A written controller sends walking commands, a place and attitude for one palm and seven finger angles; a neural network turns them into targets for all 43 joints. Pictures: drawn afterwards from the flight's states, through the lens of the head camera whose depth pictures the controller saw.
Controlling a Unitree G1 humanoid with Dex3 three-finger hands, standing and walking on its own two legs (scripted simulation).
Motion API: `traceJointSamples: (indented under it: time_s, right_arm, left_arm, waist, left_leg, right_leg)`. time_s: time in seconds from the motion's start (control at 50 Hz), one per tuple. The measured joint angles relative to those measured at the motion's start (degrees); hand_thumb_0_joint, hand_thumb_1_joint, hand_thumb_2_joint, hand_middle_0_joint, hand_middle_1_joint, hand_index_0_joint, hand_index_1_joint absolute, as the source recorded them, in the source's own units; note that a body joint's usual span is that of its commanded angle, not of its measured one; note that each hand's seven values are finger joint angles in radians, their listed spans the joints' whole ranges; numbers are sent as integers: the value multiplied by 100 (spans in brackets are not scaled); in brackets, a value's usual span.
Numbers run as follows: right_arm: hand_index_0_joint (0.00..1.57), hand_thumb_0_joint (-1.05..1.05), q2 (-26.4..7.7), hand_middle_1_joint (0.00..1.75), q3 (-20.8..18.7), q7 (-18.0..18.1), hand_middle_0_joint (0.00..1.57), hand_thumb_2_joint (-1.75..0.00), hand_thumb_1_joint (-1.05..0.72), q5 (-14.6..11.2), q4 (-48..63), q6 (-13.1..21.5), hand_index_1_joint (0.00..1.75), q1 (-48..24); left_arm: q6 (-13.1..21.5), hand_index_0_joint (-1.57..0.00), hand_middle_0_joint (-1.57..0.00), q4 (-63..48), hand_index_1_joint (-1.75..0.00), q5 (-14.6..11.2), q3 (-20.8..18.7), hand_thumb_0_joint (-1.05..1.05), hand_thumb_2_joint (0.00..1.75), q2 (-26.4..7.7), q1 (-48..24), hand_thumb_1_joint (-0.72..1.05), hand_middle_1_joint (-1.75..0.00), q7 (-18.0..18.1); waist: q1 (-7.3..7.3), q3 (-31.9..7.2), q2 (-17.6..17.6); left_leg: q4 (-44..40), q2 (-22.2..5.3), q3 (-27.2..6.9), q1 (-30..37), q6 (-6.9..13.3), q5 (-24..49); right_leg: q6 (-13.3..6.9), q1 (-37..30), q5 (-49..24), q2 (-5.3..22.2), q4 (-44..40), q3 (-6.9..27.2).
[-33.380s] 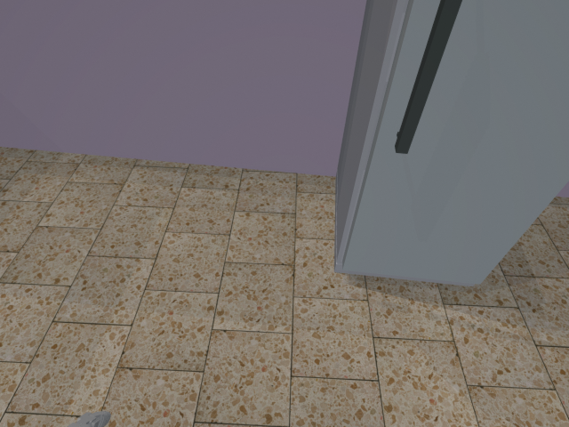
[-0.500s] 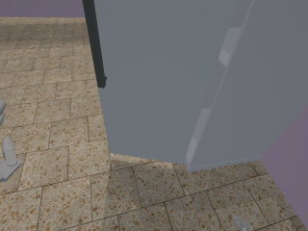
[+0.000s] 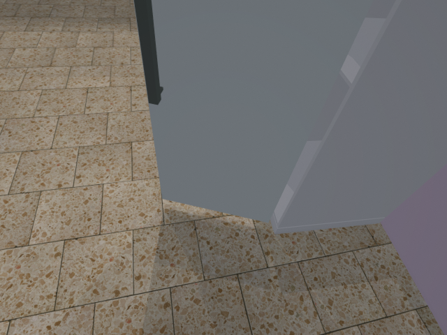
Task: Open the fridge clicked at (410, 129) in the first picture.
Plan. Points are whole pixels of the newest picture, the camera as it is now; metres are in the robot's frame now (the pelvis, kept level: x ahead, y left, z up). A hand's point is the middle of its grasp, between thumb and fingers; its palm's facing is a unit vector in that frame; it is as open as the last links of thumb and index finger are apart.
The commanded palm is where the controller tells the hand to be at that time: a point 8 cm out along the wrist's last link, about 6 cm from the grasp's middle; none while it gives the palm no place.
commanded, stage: let the arm hang, fingers relaxed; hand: left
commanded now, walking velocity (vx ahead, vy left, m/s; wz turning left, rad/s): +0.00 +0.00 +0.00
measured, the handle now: (148, 12) +0.74 +0.23 +0.20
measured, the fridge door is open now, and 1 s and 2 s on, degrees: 70 70 70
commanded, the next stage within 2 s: look to check the result in 0.74 s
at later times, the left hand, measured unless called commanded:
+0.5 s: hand out of the picture +0.09 +0.26 -0.15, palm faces -0.04 -0.94 -0.34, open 7.3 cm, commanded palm none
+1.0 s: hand out of the picture +0.10 +0.24 -0.16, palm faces -0.07 -0.95 -0.31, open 7.3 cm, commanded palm none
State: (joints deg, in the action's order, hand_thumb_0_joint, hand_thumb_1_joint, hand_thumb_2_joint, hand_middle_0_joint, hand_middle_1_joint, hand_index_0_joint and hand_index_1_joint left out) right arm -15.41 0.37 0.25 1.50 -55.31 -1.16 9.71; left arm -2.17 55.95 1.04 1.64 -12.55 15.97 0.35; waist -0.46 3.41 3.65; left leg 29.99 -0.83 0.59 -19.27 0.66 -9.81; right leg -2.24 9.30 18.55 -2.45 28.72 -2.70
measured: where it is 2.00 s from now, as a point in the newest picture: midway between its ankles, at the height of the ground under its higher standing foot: outside the picture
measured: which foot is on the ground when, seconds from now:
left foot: down 0.00-1.00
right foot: down 0.00-1.00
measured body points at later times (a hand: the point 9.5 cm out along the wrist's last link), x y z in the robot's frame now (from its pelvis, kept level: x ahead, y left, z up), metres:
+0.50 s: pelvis +0.02 +0.01 +0.01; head +0.03 +0.01 +0.46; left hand +0.09 +0.31 -0.12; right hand +0.08 -0.26 -0.13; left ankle +0.07 +0.11 -0.73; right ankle -0.03 -0.09 -0.73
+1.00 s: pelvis +0.04 +0.01 +0.01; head +0.05 +0.02 +0.46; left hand +0.11 +0.29 -0.13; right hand +0.08 -0.29 -0.12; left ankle +0.07 +0.11 -0.73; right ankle -0.03 -0.09 -0.73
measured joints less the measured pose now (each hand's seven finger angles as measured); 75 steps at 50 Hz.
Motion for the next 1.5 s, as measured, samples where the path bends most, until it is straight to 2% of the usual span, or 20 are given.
traceJointSamples:
  time_s: [0.08,0.14,0.32,0.44,0.64,0.86,1.14,1.5]
  right_arm:
    - [21,1,54,30,-23,60,21,-90,-91,-31,-452,-12,30,152]
    - [21,1,67,30,-48,93,21,-90,-91,-55,-684,1,30,190]
    - [21,1,70,30,-72,76,21,-90,-91,-65,-916,50,30,24]
    - [21,1,25,30,-64,30,21,-90,-91,-54,-933,95,30,-163]
    - [21,1,-139,30,-67,8,21,-90,-91,-43,-915,161,30,-339]
    - [21,1,-264,30,-80,32,21,-90,-91,-53,-956,155,30,-284]
    - [21,1,-169,30,-61,48,21,-90,-91,-67,-1006,111,30,-236]
    - [21,1,-89,30,-63,56,21,-90,-91,-59,-996,113,30,-279]
  left_arm:
    - [99,-21,-21,542,-30,-31,-79,1,90,-103,120,94,-30,-22]
    - [138,-21,-21,835,-30,-42,-131,1,90,-207,136,93,-30,-6]
    - [227,-20,-20,1075,-30,-46,-204,0,90,-532,-222,91,-30,47]
    - [303,-20,-20,940,-30,-42,-200,0,90,-627,-594,91,-30,49]
    - [368,-20,-20,745,-30,-32,-165,0,90,-585,-950,91,-30,35]
    - [344,-21,-20,802,-30,-40,-157,0,90,-556,-845,90,-30,28]
    - [304,-21,-20,966,-30,-57,-171,0,90,-583,-639,90,-30,55]
    - [333,-21,-20,920,-30,-54,-154,0,90,-444,-677,90,-30,71]
  waist:
    - [107,100,1]
    - [129,120,-75]
    - [74,-4,-337]
    - [38,-142,-404]
    - [-32,-254,-319]
    - [-56,-163,-198]
    - [-10,-79,-255]
    - [-7,-116,-290]
  left_leg:
    - [-208,-37,-20,138,-8,66]
    - [-336,-29,3,258,6,93]
    - [-682,65,121,548,70,189]
    - [-869,126,192,683,98,237]
    - [-1048,151,270,844,100,241]
    - [-1103,117,307,936,64,196]
    - [-1104,70,310,989,17,152]
    - [-1122,20,304,1031,-49,139]
  right_leg:
    - [-8,-232,-186,-51,-421,-3]
    - [10,-375,-262,-43,-619,24]
    - [82,-591,-338,65,-866,128]
    - [118,-653,-337,134,-929,191]
    - [137,-774,-352,169,-1077,271]
    - [111,-892,-375,140,-1227,317]
    - [67,-974,-379,94,-1304,331]
    - [7,-1004,-361,43,-1308,335]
